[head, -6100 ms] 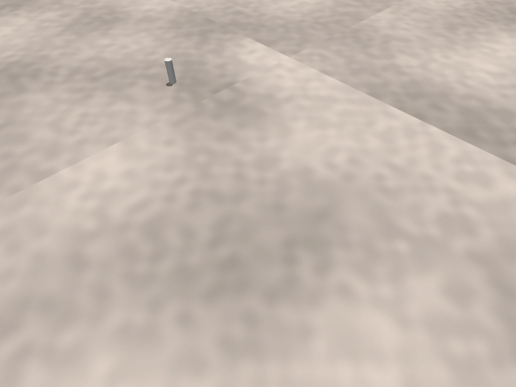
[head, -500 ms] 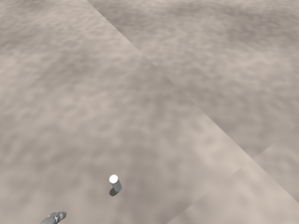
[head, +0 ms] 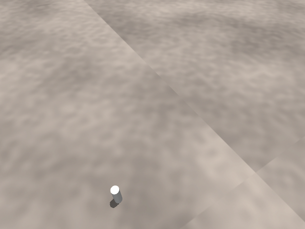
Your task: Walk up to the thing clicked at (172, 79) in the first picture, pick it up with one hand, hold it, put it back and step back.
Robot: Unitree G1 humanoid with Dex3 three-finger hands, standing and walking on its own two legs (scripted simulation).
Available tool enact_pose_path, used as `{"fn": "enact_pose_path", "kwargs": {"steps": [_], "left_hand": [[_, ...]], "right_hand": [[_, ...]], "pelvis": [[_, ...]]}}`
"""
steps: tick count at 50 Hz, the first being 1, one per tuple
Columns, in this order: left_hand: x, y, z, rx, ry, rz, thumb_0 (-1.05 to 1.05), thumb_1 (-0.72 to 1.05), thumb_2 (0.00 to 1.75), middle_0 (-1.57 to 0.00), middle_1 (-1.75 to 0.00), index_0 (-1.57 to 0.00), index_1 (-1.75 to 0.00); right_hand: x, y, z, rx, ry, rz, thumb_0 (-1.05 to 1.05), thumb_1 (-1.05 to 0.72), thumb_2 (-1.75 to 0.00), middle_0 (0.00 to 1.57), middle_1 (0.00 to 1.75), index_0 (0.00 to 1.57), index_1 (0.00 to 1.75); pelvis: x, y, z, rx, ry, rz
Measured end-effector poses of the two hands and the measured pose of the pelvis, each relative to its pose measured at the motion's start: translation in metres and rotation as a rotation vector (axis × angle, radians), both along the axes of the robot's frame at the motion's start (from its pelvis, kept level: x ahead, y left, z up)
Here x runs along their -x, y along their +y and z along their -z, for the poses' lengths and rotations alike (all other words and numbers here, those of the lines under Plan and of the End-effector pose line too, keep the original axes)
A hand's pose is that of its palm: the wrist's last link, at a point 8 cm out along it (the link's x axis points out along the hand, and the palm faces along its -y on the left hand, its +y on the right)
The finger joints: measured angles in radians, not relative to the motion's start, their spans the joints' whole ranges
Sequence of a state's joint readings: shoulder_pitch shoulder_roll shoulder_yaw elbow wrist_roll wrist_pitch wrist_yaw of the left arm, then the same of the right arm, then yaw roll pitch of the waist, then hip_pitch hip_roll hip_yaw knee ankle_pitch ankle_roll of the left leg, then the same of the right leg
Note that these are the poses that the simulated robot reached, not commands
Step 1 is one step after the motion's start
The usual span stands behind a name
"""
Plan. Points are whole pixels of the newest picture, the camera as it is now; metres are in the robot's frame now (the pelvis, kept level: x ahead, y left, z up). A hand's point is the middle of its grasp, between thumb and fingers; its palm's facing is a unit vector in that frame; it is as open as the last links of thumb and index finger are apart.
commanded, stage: walk up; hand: left
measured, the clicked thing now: (116, 194) +0.41 +0.24 -0.70
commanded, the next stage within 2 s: stand in 0.48 s
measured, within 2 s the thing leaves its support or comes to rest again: neither
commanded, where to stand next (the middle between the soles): +0.07 +0.01 m, yaw +0 degrees
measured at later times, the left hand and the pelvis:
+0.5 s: hand out of the picture +0.08 +0.25 -0.16, palm faces +0.01 -0.94 -0.33, open 7.4 cm; pelvis +0.01 +0.00 +0.00, yaw +1 degrees
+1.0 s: hand out of the picture +0.10 +0.24 -0.15, palm faces +0.00 -0.94 -0.34, open 7.4 cm; pelvis +0.02 -0.01 +0.00, yaw +1 degrees
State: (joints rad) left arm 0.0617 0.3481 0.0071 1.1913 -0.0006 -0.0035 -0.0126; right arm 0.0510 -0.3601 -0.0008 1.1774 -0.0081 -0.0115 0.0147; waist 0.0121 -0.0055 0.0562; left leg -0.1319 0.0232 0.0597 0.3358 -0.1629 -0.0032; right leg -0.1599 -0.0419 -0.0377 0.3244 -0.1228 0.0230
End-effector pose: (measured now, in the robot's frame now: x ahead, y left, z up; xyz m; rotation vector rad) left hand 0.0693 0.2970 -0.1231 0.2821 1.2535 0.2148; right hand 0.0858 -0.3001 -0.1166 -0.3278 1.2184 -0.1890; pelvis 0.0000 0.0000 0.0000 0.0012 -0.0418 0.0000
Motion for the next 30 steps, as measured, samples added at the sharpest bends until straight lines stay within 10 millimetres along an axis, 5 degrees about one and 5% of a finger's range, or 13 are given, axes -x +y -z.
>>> {"fn": "enact_pose_path", "kwargs": {"steps": [12,30], "left_hand": [[0.012,0.001,-0.002,-0.008,0.025,-0.023,0.0,0.9,0.9,-0.2,-0.3,-0.21,-0.3],[-0.011,-0.004,-0.004,-0.008,-0.016,0.008,0.0,0.9,0.9,-0.2,-0.3,-0.21,-0.3]], "right_hand": [[-0.006,0.01,0.006,-0.029,0.005,-0.009,0.01,-0.9,-0.9,0.21,0.3,0.2,0.3],[-0.003,0.003,0.004,-0.016,0.012,0.001,0.01,-0.9,-0.9,0.21,0.3,0.2,0.3]], "pelvis": [[-0.004,0.0,-0.001,0.0,0.002,-0.006],[-0.01,-0.003,-0.001,-0.003,0.007,-0.011]]}}
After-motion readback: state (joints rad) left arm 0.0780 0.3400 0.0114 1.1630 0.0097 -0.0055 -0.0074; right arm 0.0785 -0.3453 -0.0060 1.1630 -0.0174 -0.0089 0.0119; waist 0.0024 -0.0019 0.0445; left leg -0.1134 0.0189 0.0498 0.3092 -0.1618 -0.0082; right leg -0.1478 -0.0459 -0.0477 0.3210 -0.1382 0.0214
